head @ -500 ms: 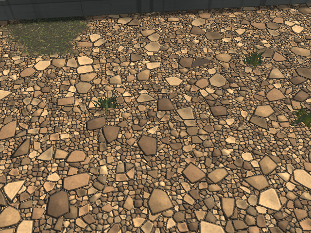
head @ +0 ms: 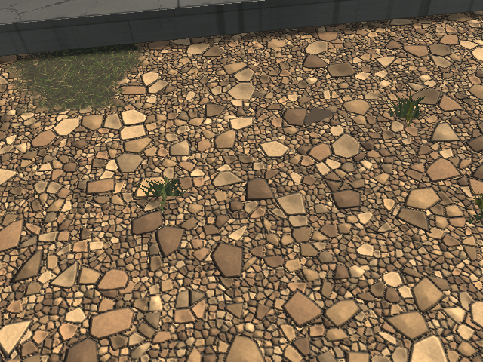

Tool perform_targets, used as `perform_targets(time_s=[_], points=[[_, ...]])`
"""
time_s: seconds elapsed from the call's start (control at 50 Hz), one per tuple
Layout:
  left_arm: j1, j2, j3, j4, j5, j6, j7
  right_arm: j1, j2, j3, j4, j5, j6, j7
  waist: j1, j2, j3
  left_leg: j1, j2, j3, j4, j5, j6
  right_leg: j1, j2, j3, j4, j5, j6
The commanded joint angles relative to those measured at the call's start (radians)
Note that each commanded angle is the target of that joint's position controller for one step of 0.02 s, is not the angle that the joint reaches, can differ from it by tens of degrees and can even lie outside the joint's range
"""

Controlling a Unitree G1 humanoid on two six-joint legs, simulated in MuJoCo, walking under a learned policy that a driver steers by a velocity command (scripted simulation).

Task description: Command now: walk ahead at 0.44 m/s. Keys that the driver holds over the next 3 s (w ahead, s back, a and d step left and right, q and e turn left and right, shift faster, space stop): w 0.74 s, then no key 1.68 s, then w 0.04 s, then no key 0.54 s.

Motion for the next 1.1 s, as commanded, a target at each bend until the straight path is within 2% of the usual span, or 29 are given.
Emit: perform_targets(time_s=[0.02, 0.12, 0.18, 0.22, 0.26, 0.28, 0.3, 0.32, 0.34, 0.36, 0.38, 0.4, 0.44, 0.52, 0.6, 0.68, 0.74, 0.76, 0.78, 0.8, 0.82, 0.84, 0.86, 0.88, 0.9, 0.92, 0.98, 1.04, 1.1], points=[[0.011, 0.171, 0.025, -0.043, 0.002, 0.001, 0.020, -0.138, -0.011, 0.006, -0.096, -0.002, -0.010, 0.006, 0.004, -0.098, 0.096, -0.140, 0.008, 0.017, -0.166, 0.118, -0.028, 0.000, -0.226, 0.143, -0.135, 0.364, -0.107], [0.088, 0.176, 0.027, -0.028, -0.011, 0.007, 0.030, -0.296, -0.002, 0.021, -0.144, 0.009, -0.020, 0.030, 0.038, -0.104, 0.145, -0.061, -0.035, 0.046, -0.399, 0.239, -0.013, 0.007, -0.241, 0.100, -0.165, 0.327, -0.110], [0.093, 0.186, 0.037, -0.024, -0.017, 0.017, 0.033, -0.330, -0.023, 0.019, -0.164, 0.011, -0.030, 0.047, 0.011, -0.111, 0.139, -0.051, -0.047, 0.034, -0.459, 0.188, 0.028, 0.113, -0.286, 0.091, -0.104, 0.456, -0.101], [0.067, 0.213, 0.048, -0.037, -0.012, 0.025, 0.035, -0.252, -0.068, 0.000, -0.148, 0.008, -0.032, 0.048, -0.052, -0.144, 0.055, 0.084, -0.094, 0.059, -0.458, 0.119, 0.063, 0.166, -0.296, 0.081, 0.018, 0.775, -0.081], [0.037, 0.208, 0.047, -0.054, -0.001, 0.041, 0.035, 0.041, -0.143, -0.040, -0.063, 0.009, -0.025, 0.032, -0.202, -0.154, -0.133, 0.486, -0.118, 0.069, -0.461, 0.121, 0.123, 0.064, -0.239, 0.040, 0.370, 0.941, -0.039], [0.056, 0.162, 0.028, -0.081, 0.018, 0.039, 0.035, 0.222, -0.212, -0.055, -0.023, -0.007, -0.017, 0.018, -0.239, -0.017, -0.285, 0.818, 0.094, -0.187, -0.423, 0.073, 0.186, -0.195, -0.168, 0.015, 0.697, 0.554, -0.018], [0.200, 0.007, -0.011, -0.074, 0.001, 0.017, 0.018, 0.244, -0.229, -0.052, 0.002, -0.014, -0.020, 0.031, -0.137, 0.254, -0.430, 1.077, 0.311, -0.707, -0.587, -0.194, 0.354, -0.544, 0.032, 0.097, 1.017, -0.303, 0.028], [0.090, 0.138, 0.018, -0.082, -0.030, -0.012, 0.012, 0.201, -0.127, -0.026, 0.001, -0.005, -0.022, 0.032, -0.177, 0.136, -0.317, 0.981, 0.267, -0.721, -0.681, -0.288, 0.300, -0.648, -0.017, 0.195, 1.113, -0.320, 0.005], [-0.018, 0.188, 0.034, -0.125, -0.055, -0.029, 0.010, 0.105, -0.098, -0.015, -0.010, -0.004, -0.027, 0.029, -0.153, 0.099, -0.150, 0.821, 0.237, -0.554, -0.710, -0.222, 0.256, -0.697, -0.067, 0.159, 1.108, -0.227, -0.009], [-0.067, 0.180, 0.034, -0.135, -0.051, -0.036, 0.017, 0.027, -0.083, -0.008, -0.020, -0.009, -0.033, 0.031, -0.117, -0.008, -0.077, 0.660, 0.203, -0.437, -0.742, -0.086, 0.236, -0.653, -0.120, 0.137, 1.056, -0.129, -0.007], [-0.078, 0.172, 0.042, -0.135, -0.035, -0.031, 0.023, -0.013, -0.062, -0.003, -0.023, -0.019, -0.039, 0.035, -0.084, -0.026, -0.032, 0.549, 0.165, -0.344, -0.767, 0.017, 0.224, -0.611, -0.150, 0.127, 1.003, -0.075, 0.001], [-0.048, 0.151, 0.043, -0.132, -0.028, -0.019, 0.023, -0.027, -0.046, 0.003, -0.017, -0.030, -0.043, 0.037, -0.049, 0.003, -0.034, 0.484, 0.139, -0.286, -0.795, 0.055, 0.217, -0.549, -0.177, 0.134, 0.975, -0.044, 0.005], [-0.028, 0.113, 0.040, -0.133, -0.023, 0.005, 0.025, -0.017, -0.046, 0.004, 0.004, -0.021, -0.049, 0.040, -0.025, 0.017, -0.015, 0.411, 0.121, -0.222, -0.841, 0.081, 0.230, -0.520, -0.194, 0.120, 0.913, -0.037, 0.022], [-0.180, 0.121, 0.043, -0.199, -0.006, 0.019, 0.030, 0.046, -0.100, -0.006, 0.041, -0.020, -0.046, 0.014, -0.049, 0.006, 0.055, 0.384, 0.111, -0.149, -0.894, 0.105, 0.236, -0.645, -0.213, 0.099, 0.707, 0.130, 0.071], [-0.328, 0.096, 0.030, -0.242, -0.007, 0.004, 0.016, 0.115, -0.122, -0.006, 0.068, -0.009, -0.035, -0.001, -0.100, 0.001, 0.066, 0.409, 0.066, -0.056, -0.887, 0.142, 0.188, -0.595, -0.163, 0.047, 0.425, 0.347, 0.075], [-0.438, 0.104, 0.024, -0.286, -0.019, -0.002, -0.004, 0.197, -0.131, -0.009, 0.112, 0.002, -0.019, -0.003, -0.135, 0.007, 0.082, 0.547, 0.117, -0.061, -0.837, 0.144, 0.180, -0.616, -0.136, 0.047, 0.310, 0.335, 0.059], [-0.438, 0.136, 0.031, -0.309, -0.021, -0.009, -0.021, 0.197, -0.148, -0.017, 0.123, 0.003, 0.001, -0.009, -0.105, 0.025, 0.063, 0.657, 0.169, -0.081, -0.758, 0.242, 0.154, -0.595, -0.120, 0.051, 0.265, 0.218, 0.019], [-0.391, 0.156, 0.040, -0.300, -0.017, -0.012, -0.022, 0.176, -0.153, -0.018, 0.119, -0.001, 0.008, -0.011, -0.072, 0.040, 0.038, 0.672, 0.159, -0.071, -0.688, 0.402, 0.136, -0.522, -0.094, 0.035, 0.249, 0.186, 0.003], [-0.271, 0.186, 0.059, -0.266, -0.008, -0.015, -0.021, 0.152, -0.150, -0.015, 0.114, -0.004, 0.018, -0.013, -0.005, 0.042, -0.036, 0.663, 0.115, -0.038, -0.537, 0.592, 0.108, -0.360, -0.054, 0.000, 0.219, 0.214, -0.020], [-0.124, 0.243, 0.081, -0.225, 0.006, -0.017, -0.015, 0.165, -0.123, -0.003, 0.103, -0.014, 0.021, -0.017, 0.046, 0.013, -0.158, 0.571, 0.051, 0.002, -0.328, 0.565, 0.065, -0.116, -0.096, 0.029, 0.243, 0.398, -0.056], [-0.009, 0.335, 0.099, -0.206, 0.033, -0.013, -0.010, 0.272, -0.026, 0.030, 0.088, -0.032, 0.008, -0.011, 0.024, -0.183, -0.333, 0.201, -0.080, 0.050, 0.053, 0.168, -0.010, 0.312, -0.355, 0.363, 0.295, 0.624, -0.197], [0.023, 0.290, 0.087, -0.190, 0.016, 0.000, -0.013, 0.331, -0.002, 0.040, 0.126, -0.022, -0.007, -0.005, 0.024, -0.303, -0.459, 0.049, -0.189, -0.058, 0.290, -0.484, -0.043, 0.415, -0.475, 0.639, 0.185, 0.727, -0.299], [-0.029, 0.231, 0.066, -0.202, 0.002, 0.004, -0.016, 0.273, -0.112, 0.011, 0.122, 0.005, -0.017, -0.003, 0.030, -0.199, -0.371, 0.004, -0.136, -0.152, 0.375, -0.484, -0.028, 0.302, -0.435, 0.530, 0.175, 0.715, -0.258], [-0.126, 0.196, 0.053, -0.221, 0.002, 0.005, -0.012, 0.189, -0.117, 0.009, 0.098, 0.020, -0.017, -0.007, 0.002, -0.152, -0.236, -0.031, -0.084, -0.108, 0.351, -0.429, -0.022, 0.157, -0.395, 0.379, 0.162, 0.743, -0.221], [-0.199, 0.168, 0.043, -0.227, 0.004, 0.003, -0.013, 0.144, -0.102, 0.009, 0.094, 0.007, -0.008, -0.015, -0.029, -0.084, -0.146, -0.013, -0.039, -0.073, 0.275, -0.361, -0.030, 0.015, -0.345, 0.284, 0.124, 0.753, -0.194], [-0.239, 0.139, 0.035, -0.227, 0.009, -0.002, -0.013, 0.137, -0.096, 0.002, 0.094, -0.004, 0.008, -0.024, -0.061, -0.086, -0.113, 0.047, -0.003, -0.069, 0.202, -0.310, -0.031, -0.084, -0.312, 0.230, 0.088, 0.729, -0.171], [-0.277, 0.125, 0.027, -0.203, 0.031, -0.009, -0.015, 0.183, -0.024, 0.013, 0.111, -0.015, 0.046, -0.033, -0.115, -0.119, -0.108, 0.218, 0.003, -0.053, 0.047, -0.213, -0.053, -0.244, -0.263, 0.127, 0.033, 0.788, -0.179], [-0.295, 0.157, 0.032, -0.184, 0.026, 0.000, 0.001, 0.120, -0.025, 0.018, 0.093, -0.023, 0.059, -0.041, -0.113, -0.138, -0.124, 0.273, -0.001, -0.040, -0.165, -0.112, -0.063, -0.255, -0.241, 0.075, 0.026, 0.753, -0.171], [-0.267, 0.176, 0.034, -0.156, 0.019, 0.022, 0.012, 0.056, -0.049, 0.011, 0.086, -0.019, 0.075, -0.041, -0.084, -0.128, -0.116, 0.309, -0.008, -0.035, -0.272, -0.042, -0.062, -0.249, -0.247, 0.097, -0.001, 0.501, -0.161]])
Next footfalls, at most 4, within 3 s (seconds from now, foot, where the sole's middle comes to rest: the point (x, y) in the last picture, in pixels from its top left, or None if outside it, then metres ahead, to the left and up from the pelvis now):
0.26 left None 0.34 0.13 -0.79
0.80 right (316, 320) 0.65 -0.11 -0.79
1.20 left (235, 307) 0.68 0.13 -0.79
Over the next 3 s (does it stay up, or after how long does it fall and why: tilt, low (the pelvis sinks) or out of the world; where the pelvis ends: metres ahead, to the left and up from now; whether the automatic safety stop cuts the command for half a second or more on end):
stays up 0.64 0.00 -0.01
